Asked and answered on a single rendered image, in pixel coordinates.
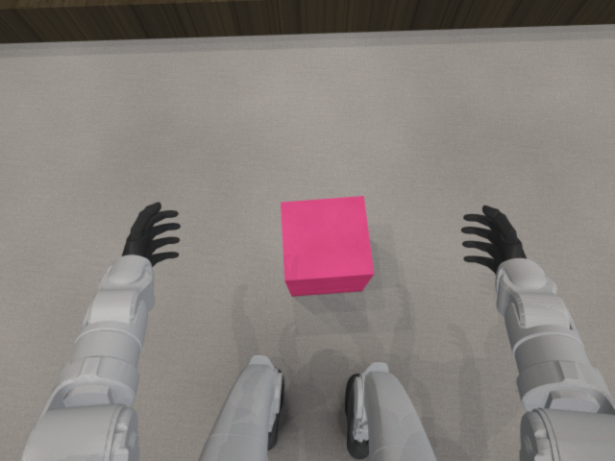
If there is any left robot thigh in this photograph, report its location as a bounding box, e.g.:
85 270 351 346
198 364 283 461

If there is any right robot upper arm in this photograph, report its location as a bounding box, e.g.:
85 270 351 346
519 408 615 461

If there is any left robot hand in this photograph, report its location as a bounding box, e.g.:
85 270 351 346
122 202 181 267

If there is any right robot forearm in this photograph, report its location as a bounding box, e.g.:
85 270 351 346
495 258 615 415

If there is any left robot upper arm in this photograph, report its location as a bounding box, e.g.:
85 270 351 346
25 403 139 461

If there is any carton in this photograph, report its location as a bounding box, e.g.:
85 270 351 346
281 196 374 297

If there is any right robot shin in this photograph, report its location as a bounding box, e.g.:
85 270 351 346
353 362 389 441

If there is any right robot hand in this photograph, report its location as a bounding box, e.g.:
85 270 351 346
461 206 527 275

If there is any left robot forearm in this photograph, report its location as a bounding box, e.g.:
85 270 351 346
20 255 155 461

